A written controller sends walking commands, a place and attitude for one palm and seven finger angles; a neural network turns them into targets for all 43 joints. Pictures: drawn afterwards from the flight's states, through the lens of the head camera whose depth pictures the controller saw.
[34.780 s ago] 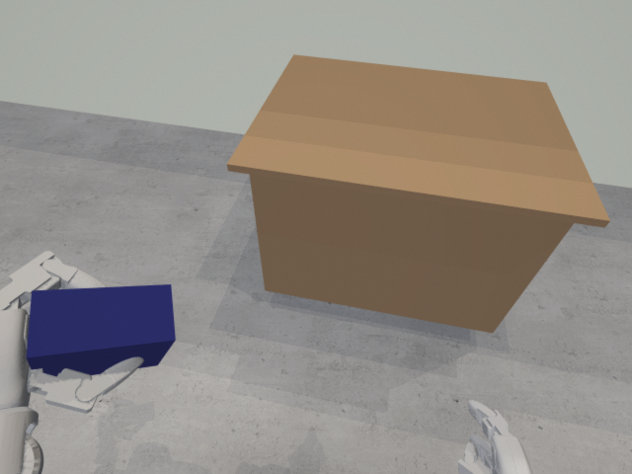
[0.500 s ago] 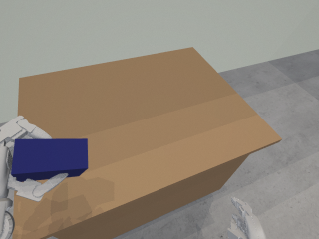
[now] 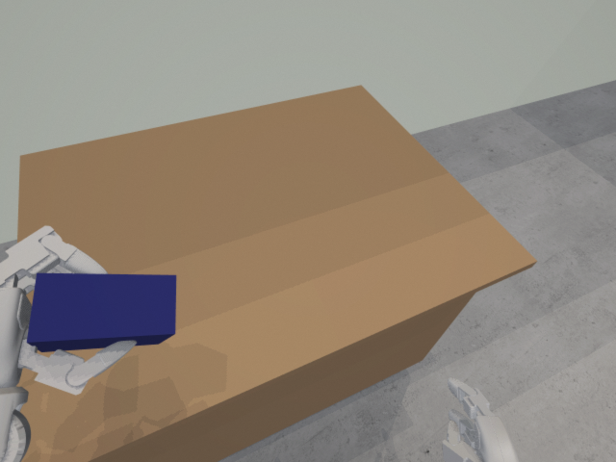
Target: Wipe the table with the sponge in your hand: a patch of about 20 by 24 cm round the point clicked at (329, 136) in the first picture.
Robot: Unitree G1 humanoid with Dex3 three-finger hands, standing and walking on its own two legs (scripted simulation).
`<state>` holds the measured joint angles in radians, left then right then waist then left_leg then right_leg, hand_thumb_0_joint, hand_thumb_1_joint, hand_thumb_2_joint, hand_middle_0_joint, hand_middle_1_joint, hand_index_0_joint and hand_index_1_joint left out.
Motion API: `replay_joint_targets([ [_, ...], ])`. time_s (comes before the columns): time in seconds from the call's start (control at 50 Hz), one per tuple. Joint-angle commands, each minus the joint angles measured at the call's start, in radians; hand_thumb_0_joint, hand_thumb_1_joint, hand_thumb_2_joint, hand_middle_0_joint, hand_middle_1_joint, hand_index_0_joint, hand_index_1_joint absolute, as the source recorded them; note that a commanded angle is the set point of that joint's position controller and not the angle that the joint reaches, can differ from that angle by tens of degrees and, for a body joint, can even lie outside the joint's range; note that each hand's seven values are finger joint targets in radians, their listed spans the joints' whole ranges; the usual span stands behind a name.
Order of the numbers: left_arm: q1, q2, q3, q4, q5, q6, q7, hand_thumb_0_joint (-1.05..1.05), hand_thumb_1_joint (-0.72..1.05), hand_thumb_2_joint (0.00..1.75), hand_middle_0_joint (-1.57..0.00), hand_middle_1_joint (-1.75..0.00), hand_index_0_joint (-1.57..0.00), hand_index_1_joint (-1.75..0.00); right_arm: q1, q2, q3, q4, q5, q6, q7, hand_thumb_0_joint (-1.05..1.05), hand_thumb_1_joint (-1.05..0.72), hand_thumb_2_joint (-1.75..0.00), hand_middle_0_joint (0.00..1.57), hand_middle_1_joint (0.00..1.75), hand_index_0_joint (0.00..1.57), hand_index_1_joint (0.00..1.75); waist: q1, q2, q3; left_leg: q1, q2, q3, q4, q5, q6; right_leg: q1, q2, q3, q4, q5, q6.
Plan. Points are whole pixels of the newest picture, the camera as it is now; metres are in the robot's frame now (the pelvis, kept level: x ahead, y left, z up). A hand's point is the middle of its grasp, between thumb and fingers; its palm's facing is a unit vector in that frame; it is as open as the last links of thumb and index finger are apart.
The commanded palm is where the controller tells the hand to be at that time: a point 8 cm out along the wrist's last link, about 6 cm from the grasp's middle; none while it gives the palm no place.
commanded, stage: come to a stop and stand still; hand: left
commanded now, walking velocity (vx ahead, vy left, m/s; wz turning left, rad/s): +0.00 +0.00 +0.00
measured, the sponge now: (127, 313) +0.23 +0.21 +0.13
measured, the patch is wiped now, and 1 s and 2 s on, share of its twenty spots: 0.00 0.00 0.00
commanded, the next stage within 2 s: look again from close up in 0.62 s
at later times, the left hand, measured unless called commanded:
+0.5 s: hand (51, 309) +0.22 +0.26 +0.16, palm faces +0.38 -0.86 -0.34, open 9.7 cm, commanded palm +0.16 +0.29 +0.17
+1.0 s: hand (57, 316) +0.21 +0.25 +0.16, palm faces +0.36 -0.85 -0.38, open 9.7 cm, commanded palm +0.15 +0.29 +0.17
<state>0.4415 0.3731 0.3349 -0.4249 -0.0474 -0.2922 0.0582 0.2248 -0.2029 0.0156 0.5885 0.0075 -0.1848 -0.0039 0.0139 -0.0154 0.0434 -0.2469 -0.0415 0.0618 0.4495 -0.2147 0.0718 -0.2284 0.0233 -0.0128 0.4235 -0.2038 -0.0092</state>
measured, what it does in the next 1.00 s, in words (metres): stands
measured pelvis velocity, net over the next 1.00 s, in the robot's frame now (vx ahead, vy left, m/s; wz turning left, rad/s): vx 0.00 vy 0.00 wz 0.01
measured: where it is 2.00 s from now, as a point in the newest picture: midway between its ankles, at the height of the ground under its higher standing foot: outside the picture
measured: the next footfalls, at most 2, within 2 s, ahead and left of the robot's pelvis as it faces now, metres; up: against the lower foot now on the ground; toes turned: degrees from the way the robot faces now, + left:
none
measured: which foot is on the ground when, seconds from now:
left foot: down 0.00-1.00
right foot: down 0.00-1.00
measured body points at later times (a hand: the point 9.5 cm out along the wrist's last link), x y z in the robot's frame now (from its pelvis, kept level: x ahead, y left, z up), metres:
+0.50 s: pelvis +0.00 +0.01 +0.00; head +0.02 +0.04 +0.45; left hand +0.19 +0.30 +0.18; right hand +0.20 -0.20 -0.05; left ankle +0.02 +0.07 -0.74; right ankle +0.01 -0.11 -0.74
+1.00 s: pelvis +0.00 +0.00 +0.00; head +0.01 +0.03 +0.45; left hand +0.18 +0.30 +0.18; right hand +0.17 -0.22 -0.07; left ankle +0.02 +0.07 -0.74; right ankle +0.01 -0.11 -0.74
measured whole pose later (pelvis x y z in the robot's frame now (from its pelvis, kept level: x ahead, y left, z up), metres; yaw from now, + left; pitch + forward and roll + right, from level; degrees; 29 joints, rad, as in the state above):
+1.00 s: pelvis +0.00 +0.00 +0.00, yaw +1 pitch +0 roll -1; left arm 0.44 0.37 0.34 -0.44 -0.04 -0.23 0.09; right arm 0.22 -0.20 0.02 0.59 0.00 -0.15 -0.04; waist 0.02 -0.02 0.04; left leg -0.22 -0.04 0.05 0.42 -0.19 0.07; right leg -0.19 0.02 -0.02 0.35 -0.16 -0.01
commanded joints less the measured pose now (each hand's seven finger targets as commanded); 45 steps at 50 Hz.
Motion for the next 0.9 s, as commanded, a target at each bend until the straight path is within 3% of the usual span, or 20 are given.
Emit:
replay_joint_targets([
  [0.0,-0.153,0.279,0.231,-0.242,-0.027,-0.065,0.039,0.00,0.10,1.30,-1.20,-1.60,-1.20,-1.60,-0.112,-0.119,-0.038,-0.160,0.009,-0.052,-0.034,0.00,-0.90,-0.90,0.20,0.30,0.20,0.30,0.017,0.043,-0.153,0.025,0.112,-0.158,-0.088,0.075,-0.046,0.075,-0.089,0.107,-0.053,0.111,-0.013],
  [0.02,-0.154,0.241,0.205,-0.221,-0.032,-0.069,0.035,0.00,0.10,1.30,-1.20,-1.60,-1.20,-1.60,-0.098,-0.115,-0.037,-0.155,0.005,-0.050,-0.039,0.00,-0.90,-0.90,0.20,0.30,0.20,0.30,0.016,0.061,-0.171,0.022,0.114,-0.161,-0.087,0.097,-0.045,0.098,-0.092,0.089,-0.044,0.128,-0.013],
  [0.1,-0.162,0.204,0.155,-0.280,-0.028,-0.063,0.037,0.00,0.10,1.30,-1.20,-1.60,-1.20,-1.60,-0.109,-0.113,-0.034,-0.150,0.012,-0.066,-0.035,0.00,-0.90,-0.90,0.20,0.30,0.20,0.30,0.016,0.138,-0.210,0.105,0.117,-0.149,-0.059,0.260,-0.064,0.105,-0.088,0.090,-0.024,0.225,-0.017],
  [0.18,-0.096,0.160,0.116,-0.230,-0.024,-0.043,0.040,0.00,0.10,1.30,-1.20,-1.60,-1.20,-1.60,-0.083,-0.125,-0.045,-0.143,0.007,-0.055,-0.028,0.00,-0.90,-0.90,0.20,0.30,0.20,0.30,0.017,0.056,-0.193,0.081,0.132,-0.156,-0.062,0.274,-0.068,0.121,-0.087,0.085,-0.035,0.238,-0.012],
  [0.22,-0.096,0.132,0.090,-0.208,-0.024,-0.036,0.038,0.00,0.10,1.30,-1.20,-1.60,-1.20,-1.60,-0.091,-0.125,-0.036,-0.140,0.004,-0.042,-0.027,0.00,-0.90,-0.90,0.20,0.30,0.20,0.30,0.013,0.068,-0.171,0.066,0.134,-0.152,-0.082,0.247,-0.072,0.101,-0.080,0.068,-0.048,0.204,-0.010],
  [0.3,-0.120,0.187,0.142,-0.236,-0.015,-0.024,0.047,0.00,0.10,1.30,-1.20,-1.60,-1.20,-1.60,-0.110,-0.120,-0.038,-0.155,0.010,-0.025,-0.035,0.00,-0.90,-0.90,0.20,0.30,0.20,0.30,0.013,0.087,-0.155,0.054,0.139,-0.155,-0.107,0.211,-0.084,0.106,-0.073,0.067,-0.046,0.184,-0.010],
  [0.32,-0.120,0.156,0.113,-0.222,-0.020,-0.028,0.041,0.00,0.10,1.30,-1.20,-1.60,-1.20,-1.60,-0.104,-0.121,-0.033,-0.158,0.003,-0.017,-0.037,0.00,-0.90,-0.90,0.20,0.30,0.20,0.30,0.012,0.091,-0.155,0.036,0.143,-0.159,-0.119,0.184,-0.079,0.109,-0.071,0.055,-0.051,0.160,-0.008],
  [0.38,-0.126,0.168,0.120,-0.247,-0.017,-0.022,0.042,0.00,0.10,1.30,-1.20,-1.60,-1.20,-1.60,-0.097,-0.120,-0.038,-0.172,0.005,-0.017,-0.041,0.00,-0.90,-0.90,0.20,0.30,0.20,0.30,0.012,0.096,-0.154,0.029,0.147,-0.161,-0.125,0.136,-0.077,0.119,-0.074,0.066,-0.049,0.146,-0.009],
  [0.4,-0.136,0.181,0.132,-0.261,-0.014,-0.019,0.048,0.00,0.10,1.30,-1.20,-1.60,-1.20,-1.60,-0.114,-0.116,-0.032,-0.173,0.008,-0.018,-0.043,0.00,-0.90,-0.90,0.20,0.30,0.20,0.30,0.011,0.124,-0.146,0.039,0.143,-0.159,-0.136,0.128,-0.087,0.105,-0.067,0.062,-0.051,0.136,-0.009],
  [0.42,-0.133,0.153,0.107,-0.240,-0.017,-0.022,0.043,0.00,0.10,1.30,-1.20,-1.60,-1.20,-1.60,-0.104,-0.121,-0.029,-0.169,0.001,-0.012,-0.043,0.00,-0.90,-0.90,0.20,0.30,0.20,0.30,0.011,0.107,-0.140,0.014,0.150,-0.165,-0.150,0.097,-0.081,0.110,-0.062,0.046,-0.053,0.112,-0.005],
  [0.5,-0.130,0.180,0.132,-0.269,-0.008,-0.014,0.050,0.00,0.10,1.30,-1.20,-1.60,-1.20,-1.60,-0.112,-0.120,-0.034,-0.175,0.005,-0.019,-0.044,0.00,-0.90,-0.90,0.20,0.30,0.20,0.30,0.012,0.108,-0.164,0.043,0.144,-0.157,-0.141,0.112,-0.089,0.120,-0.064,0.058,-0.054,0.137,-0.008],
  [0.52,-0.125,0.143,0.099,-0.243,-0.013,-0.017,0.044,0.00,0.10,1.30,-1.20,-1.60,-1.20,-1.60,-0.099,-0.124,-0.031,-0.168,-0.001,-0.013,-0.043,0.00,-0.90,-0.90,0.20,0.30,0.20,0.30,0.010,0.098,-0.157,0.029,0.146,-0.163,-0.151,0.103,-0.088,0.118,-0.061,0.044,-0.058,0.122,-0.006],
  [0.6,-0.126,0.166,0.120,-0.247,-0.004,-0.006,0.052,0.00,0.10,1.30,-1.20,-1.60,-1.20,-1.60,-0.109,-0.124,-0.035,-0.168,0.006,-0.019,-0.045,0.00,-0.90,-0.90,0.20,0.30,0.20,0.30,0.010,0.089,-0.153,0.044,0.139,-0.158,-0.144,0.091,-0.091,0.110,-0.065,0.063,-0.071,0.130,-0.008],
  [0.62,-0.117,0.141,0.097,-0.217,-0.009,-0.008,0.047,0.00,0.10,1.30,-1.20,-1.60,-1.20,-1.60,-0.098,-0.127,-0.032,-0.163,-0.002,-0.011,-0.045,0.00,-0.90,-0.90,0.20,0.30,0.20,0.30,0.010,0.082,-0.147,0.022,0.141,-0.161,-0.152,0.077,-0.084,0.115,-0.062,0.051,-0.079,0.117,-0.005],
  [0.68,-0.117,0.149,0.102,-0.228,-0.004,-0.005,0.047,0.00,0.10,1.30,-1.20,-1.60,-1.20,-1.60,-0.092,-0.129,-0.041,-0.167,0.003,-0.014,-0.045,0.00,-0.90,-0.90,0.20,0.30,0.20,0.30,0.007,0.078,-0.143,0.020,0.140,-0.162,-0.145,0.056,-0.078,0.116,-0.070,0.069,-0.083,0.117,-0.010],
  [0.7,-0.123,0.178,0.128,-0.247,-0.002,-0.002,0.053,0.00,0.10,1.30,-1.20,-1.60,-1.20,-1.60,-0.115,-0.123,-0.036,-0.169,0.007,-0.016,-0.048,0.00,-0.90,-0.90,0.20,0.30,0.20,0.30,0.009,0.090,-0.139,0.027,0.136,-0.157,-0.149,0.048,-0.083,0.108,-0.067,0.065,-0.086,0.113,-0.007],
  [0.72,-0.111,0.144,0.101,-0.217,-0.007,-0.005,0.048,0.00,0.10,1.30,-1.20,-1.60,-1.20,-1.60,-0.103,-0.126,-0.031,-0.163,0.000,-0.010,-0.047,0.00,-0.90,-0.90,0.20,0.30,0.20,0.30,0.009,0.069,-0.137,0.010,0.136,-0.160,-0.154,0.027,-0.073,0.112,-0.065,0.054,-0.094,0.096,-0.005],
  [0.8,-0.103,0.191,0.147,-0.262,-0.002,-0.004,0.055,0.00,0.10,1.30,-1.20,-1.60,-1.20,-1.60,-0.115,-0.125,-0.037,-0.167,0.005,-0.016,-0.050,0.00,-0.90,-0.90,0.20,0.30,0.20,0.30,0.008,0.087,-0.154,0.022,0.129,-0.157,-0.143,0.045,-0.076,0.124,-0.070,0.069,-0.090,0.122,-0.009],
  [0.82,-0.091,0.147,0.108,-0.237,-0.008,-0.008,0.048,0.00,0.10,1.30,-1.20,-1.60,-1.20,-1.60,-0.106,-0.126,-0.033,-0.162,0.000,-0.013,-0.047,0.00,-0.90,-0.90,0.20,0.30,0.20,0.30,0.007,0.082,-0.147,0.015,0.129,-0.157,-0.147,0.031,-0.069,0.112,-0.067,0.057,-0.097,0.101,-0.008],
  [0.88,-0.073,0.161,0.121,-0.243,-0.008,-0.007,0.047,0.00,0.10,1.30,-1.20,-1.60,-1.20,-1.60,-0.096,-0.129,-0.042,-0.164,0.003,-0.017,-0.048,0.00,-0.90,-0.90,0.20,0.30,0.20,0.30,0.006,0.073,-0.154,0.023,0.130,-0.163,-0.138,0.052,-0.070,0.117,-0.072,0.075,-0.097,0.122,-0.012],
])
